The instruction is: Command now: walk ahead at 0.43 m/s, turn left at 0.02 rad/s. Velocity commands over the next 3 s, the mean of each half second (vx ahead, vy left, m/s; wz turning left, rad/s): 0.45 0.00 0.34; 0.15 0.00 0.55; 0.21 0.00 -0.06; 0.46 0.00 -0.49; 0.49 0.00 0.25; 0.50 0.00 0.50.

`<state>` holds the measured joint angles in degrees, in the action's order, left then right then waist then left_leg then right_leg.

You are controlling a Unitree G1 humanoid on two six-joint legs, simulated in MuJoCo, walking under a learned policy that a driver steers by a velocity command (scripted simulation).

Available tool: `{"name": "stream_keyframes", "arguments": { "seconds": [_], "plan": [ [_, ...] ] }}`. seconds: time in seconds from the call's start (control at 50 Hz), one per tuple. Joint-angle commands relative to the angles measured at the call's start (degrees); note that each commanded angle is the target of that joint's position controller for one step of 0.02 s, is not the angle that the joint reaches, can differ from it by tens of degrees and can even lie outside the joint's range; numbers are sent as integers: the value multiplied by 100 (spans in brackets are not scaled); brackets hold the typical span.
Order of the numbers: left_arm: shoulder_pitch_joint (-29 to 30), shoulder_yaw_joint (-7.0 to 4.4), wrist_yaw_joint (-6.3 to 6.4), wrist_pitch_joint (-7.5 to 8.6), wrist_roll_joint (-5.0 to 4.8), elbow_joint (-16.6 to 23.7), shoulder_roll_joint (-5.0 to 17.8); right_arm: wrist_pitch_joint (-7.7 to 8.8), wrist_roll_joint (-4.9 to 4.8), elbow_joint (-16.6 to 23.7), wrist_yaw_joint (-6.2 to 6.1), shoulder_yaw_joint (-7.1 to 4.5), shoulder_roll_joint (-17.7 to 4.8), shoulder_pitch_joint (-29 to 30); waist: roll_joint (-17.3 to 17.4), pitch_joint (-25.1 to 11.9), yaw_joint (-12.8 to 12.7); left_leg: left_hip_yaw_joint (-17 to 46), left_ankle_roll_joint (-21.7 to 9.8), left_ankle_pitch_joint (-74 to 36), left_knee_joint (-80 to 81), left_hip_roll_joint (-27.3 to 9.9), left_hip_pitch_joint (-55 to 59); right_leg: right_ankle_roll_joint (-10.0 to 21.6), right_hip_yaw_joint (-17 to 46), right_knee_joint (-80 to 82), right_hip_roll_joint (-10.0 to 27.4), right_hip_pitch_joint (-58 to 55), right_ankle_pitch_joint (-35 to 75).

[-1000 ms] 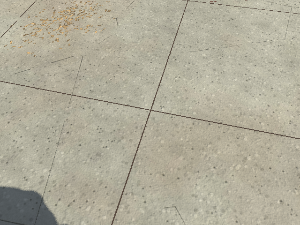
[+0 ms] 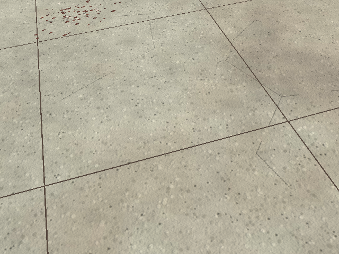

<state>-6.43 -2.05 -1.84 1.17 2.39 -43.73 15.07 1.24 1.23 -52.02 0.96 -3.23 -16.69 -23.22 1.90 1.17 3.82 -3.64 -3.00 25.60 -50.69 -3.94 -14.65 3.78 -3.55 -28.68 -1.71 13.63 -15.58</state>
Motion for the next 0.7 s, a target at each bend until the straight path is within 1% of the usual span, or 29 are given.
{"name": "stream_keyframes", "arguments": {
  "seconds": [0.02,0.04,0.06,0.08,0.1,0.12,0.16,0.2,0.22,0.24,0.28,0.3,0.34,0.36,0.38,0.4,0.42,0.44,0.46,0.48,0.5,0.52,0.54,0.56,0.58,0.6,0.62,0.66,0.7],
  "plan": [
    [-989,-174,158,106,-40,-127,771,163,-123,473,114,-99,-565,493,-685,271,-593,761,-192,-638,-1137,-89,-2520,514,1838,1884,1744,-1673,70],
    [-831,-124,184,165,-66,-116,643,122,-57,356,126,-114,-539,386,-775,303,-469,723,-127,-911,-1088,-82,-2377,347,1373,1957,1525,-1554,587],
    [-774,-91,199,226,-76,-129,560,66,7,237,140,-108,-485,231,-839,252,-394,678,-67,-1122,-1207,-16,-2256,256,979,1929,1366,-1482,1320],
    [-882,-84,196,281,-93,-190,551,32,21,210,150,-106,-415,188,-794,203,-363,662,-35,-1245,-1328,54,-2242,222,749,1869,1350,-1458,2020],
    [-1004,-83,189,324,-109,-262,549,11,12,221,159,-102,-346,248,-708,213,-342,653,-4,-1362,-1390,76,-2336,205,549,1865,1351,-1452,2515],
    [-1110,-82,187,357,-121,-331,544,-3,1,269,172,-93,-282,399,-671,287,-344,633,33,-1496,-1371,76,-2472,207,389,1921,1368,-1411,2766],
    [-1259,-57,193,397,-111,-442,468,-15,2,406,197,-67,-194,809,-654,463,-387,552,79,-1817,-1122,93,-2743,212,124,2052,1357,-1359,3022],
    [-1337,-13,209,420,-104,-552,353,1,17,557,226,-13,-82,1214,-657,614,-420,375,90,-2159,-535,142,-2805,198,-167,2097,1272,-1325,3334],
    [-1341,0,219,427,-110,-597,339,13,24,629,248,29,-10,1408,-643,659,-433,229,84,-2318,-124,158,-2698,180,-316,2101,1225,-1297,3458],
    [-1384,5,237,433,-121,-649,358,19,34,709,273,75,58,1622,-627,691,-470,45,60,-2424,277,177,-2559,169,-429,2113,1220,-1294,3605],
    [-1578,5,294,436,-136,-795,444,18,47,889,308,146,140,2000,-580,717,-538,-265,-68,-2448,939,241,-2280,147,-567,2063,1328,-1468,4148],
    [-1623,0,322,433,-133,-854,512,13,42,933,303,155,124,2020,-582,641,-496,-386,-178,-2378,1192,348,-2045,109,-656,1878,1374,-1629,4803],
    [-1623,-35,396,402,-124,-912,718,-11,48,884,254,113,-28,1700,-723,271,-297,-614,-438,-1984,1346,689,-1473,20,-799,1131,1467,-2019,6537],
    [-1558,-65,439,359,-104,-906,825,-19,58,785,228,74,-130,1309,-812,20,-98,-642,-578,-1697,1340,837,-1076,4,-847,506,1531,-2109,7141],
    [-1460,-98,453,300,-71,-867,926,-10,66,632,201,5,-284,744,-833,-319,160,-553,-743,-1443,1428,945,-459,36,-838,-382,1595,-2012,7207],
    [-1363,-114,429,260,-68,-801,981,32,101,413,158,-98,-471,33,-728,-710,485,-336,-934,-1383,1815,1028,525,86,-828,-1568,1544,-1565,6375],
    [-1286,-100,365,270,-80,-672,915,31,151,282,61,-265,-884,-609,-160,-1088,802,669,-1280,-775,2317,346,1622,34,-971,-3437,1154,-571,4301],
    [-1644,3,236,324,-162,-329,226,-36,100,485,-6,-413,-1445,-134,1410,-1523,69,3922,-2266,-1828,2647,-1388,3295,-351,-502,-5813,-209,1994,-1387],
    [-1099,-52,227,392,-126,-169,703,-56,-126,515,-1,-437,-1390,-58,265,-1629,352,4374,-2515,-2425,3170,-1523,3185,-288,624,-6164,-115,2694,-1174],
    [-885,-18,226,456,-182,-62,634,-33,-141,544,-66,-373,-1147,327,-82,-865,109,3557,-2287,-3045,3263,-1480,2404,-273,762,-5747,263,2762,-679],
    [-976,-22,251,474,-201,-104,631,-15,-121,527,-83,-280,-795,540,-496,-234,-198,2933,-1991,-4142,3335,-1266,1443,-304,646,-5162,458,2425,-532],
    [-972,-34,275,380,-130,-101,607,28,-130,541,-94,-222,-612,727,-634,-15,-395,2416,-1745,-4747,3346,-941,889,-378,676,-4723,598,2105,-559],
    [-1096,-20,278,234,-27,-132,581,62,-136,576,-95,-179,-518,853,-595,8,-516,2041,-1610,-5110,3402,-701,471,-470,631,-4439,613,1722,-557],
    [-1190,-15,274,101,10,-130,515,106,-126,577,-73,-162,-535,875,-487,-54,-603,1808,-1525,-5470,3390,-545,259,-539,588,-4172,602,1506,-556],
    [-1220,-1,265,16,14,-99,444,143,-111,563,-58,-182,-638,845,-381,-133,-643,1645,-1481,-5880,3346,-407,161,-603,509,-3949,556,1433,-454],
    [-1202,5,257,-31,-2,-54,407,155,-96,560,-51,-208,-748,809,-291,-219,-661,1529,-1417,-6163,3291,-293,158,-656,456,-3696,526,1446,-295],
    [-1118,5,257,-60,-19,4,403,145,-90,566,-53,-222,-807,758,-205,-292,-638,1468,-1328,-6320,3229,-206,196,-702,410,-3465,507,1503,-131],
    [-809,-5,269,-103,-36,143,448,83,-105,578,-79,-226,-815,622,-23,-400,-511,1463,-1097,-6354,3090,-81,378,-762,372,-3072,488,1704,193],
    [-460,-12,282,-142,-54,287,504,6,-121,587,-119,-228,-805,468,122,-462,-352,1584,-869,-6118,2970,-20,600,-781,406,-2754,471,1881,460]
  ]
}}
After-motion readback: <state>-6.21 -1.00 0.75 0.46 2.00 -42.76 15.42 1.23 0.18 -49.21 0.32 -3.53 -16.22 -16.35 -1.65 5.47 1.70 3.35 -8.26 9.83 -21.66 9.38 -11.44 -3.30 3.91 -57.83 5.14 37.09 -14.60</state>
